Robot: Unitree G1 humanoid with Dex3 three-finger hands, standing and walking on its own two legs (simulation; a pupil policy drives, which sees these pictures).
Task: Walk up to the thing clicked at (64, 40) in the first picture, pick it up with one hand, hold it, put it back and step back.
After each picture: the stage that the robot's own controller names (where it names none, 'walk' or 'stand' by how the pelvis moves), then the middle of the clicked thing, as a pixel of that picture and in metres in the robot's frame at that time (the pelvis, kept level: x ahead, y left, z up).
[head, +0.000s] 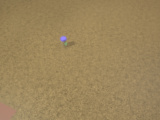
stand; (63, 42) +1.36 +0.25 -0.72
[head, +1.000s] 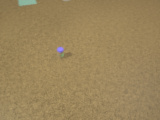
walk; (60, 53) +1.24 +0.20 -0.71
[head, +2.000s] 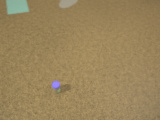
walk; (56, 87) +0.72 +0.19 -0.72
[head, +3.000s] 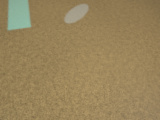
walk; out of the picture +0.38 +0.24 -0.71
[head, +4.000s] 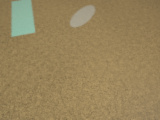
stand; out of the picture +0.24 +0.19 -0.70
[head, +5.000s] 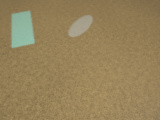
stand; out of the picture +0.23 +0.20 -0.73
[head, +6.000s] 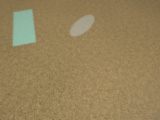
stand; out of the picture +0.23 +0.21 -0.73
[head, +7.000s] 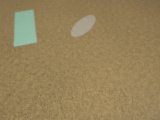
stand; out of the picture +0.22 +0.21 -0.73
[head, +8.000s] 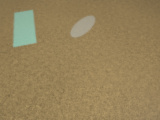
stand; out of the picture +0.21 +0.21 -0.73
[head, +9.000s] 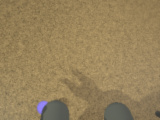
go down; (45, 108) +0.27 +0.21 -0.49
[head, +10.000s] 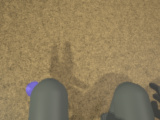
go down; (36, 90) +0.31 +0.23 -0.32
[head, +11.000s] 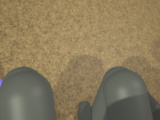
close in; out of the picture +0.28 +0.26 -0.23
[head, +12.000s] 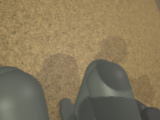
close; out of the picture +0.31 +0.25 -0.20
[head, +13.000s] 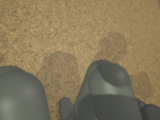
lift; out of the picture +0.37 +0.25 -0.24
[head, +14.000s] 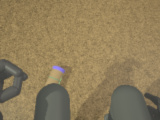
lift; (54, 78) +0.40 +0.18 -0.39
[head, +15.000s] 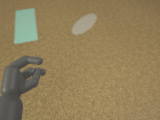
go down; out of the picture +0.33 +0.12 -0.70
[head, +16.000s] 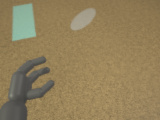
go down; out of the picture +0.31 +0.13 -0.70
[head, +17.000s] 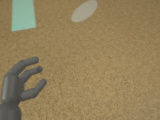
stand; out of the picture +0.32 +0.11 -0.68
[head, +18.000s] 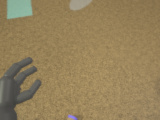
stand; out of the picture +0.33 +0.10 -0.67
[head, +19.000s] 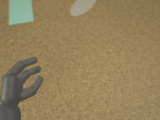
stand; out of the picture +0.31 +0.10 -0.68
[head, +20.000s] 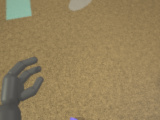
stand; out of the picture +0.31 +0.09 -0.67
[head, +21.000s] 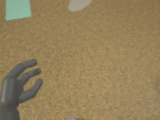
stand; out of the picture +0.31 +0.08 -0.67
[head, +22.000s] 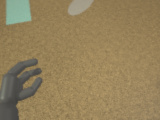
stand; out of the picture +0.31 +0.08 -0.68
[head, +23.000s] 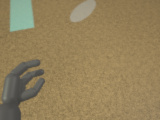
stand; out of the picture +0.30 +0.07 -0.69
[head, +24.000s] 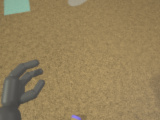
stand; out of the picture +0.31 +0.07 -0.65
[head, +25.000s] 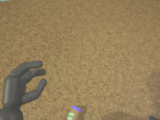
stand; (73, 116) +0.32 +0.07 -0.60
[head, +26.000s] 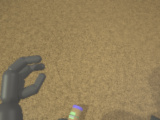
close; (74, 115) +0.33 +0.07 -0.60
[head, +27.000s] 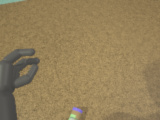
close; (74, 118) +0.32 +0.07 -0.61
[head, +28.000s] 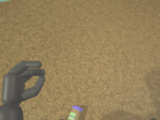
close; (74, 116) +0.33 +0.07 -0.60
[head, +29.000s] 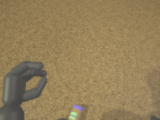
close; (75, 115) +0.32 +0.06 -0.59
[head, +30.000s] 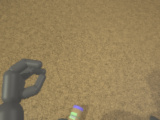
close; (75, 115) +0.32 +0.06 -0.60
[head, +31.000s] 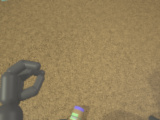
close; (76, 116) +0.32 +0.06 -0.59
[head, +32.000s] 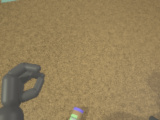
close; (75, 118) +0.32 +0.07 -0.60
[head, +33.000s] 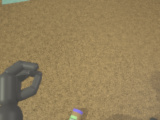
close; (74, 119) +0.32 +0.06 -0.62
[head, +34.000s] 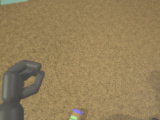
close; (74, 119) +0.31 +0.06 -0.62
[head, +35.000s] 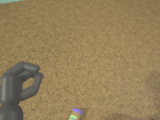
close; (74, 119) +0.32 +0.06 -0.61
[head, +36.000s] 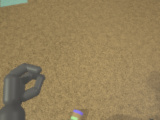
close; out of the picture +0.32 +0.06 -0.62
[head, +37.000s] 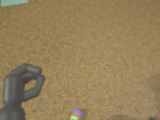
close; out of the picture +0.32 +0.06 -0.62
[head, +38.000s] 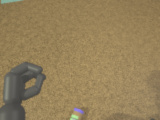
close; (75, 118) +0.32 +0.05 -0.62
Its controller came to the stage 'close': yes
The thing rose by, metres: 0.01
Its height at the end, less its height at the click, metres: -0.02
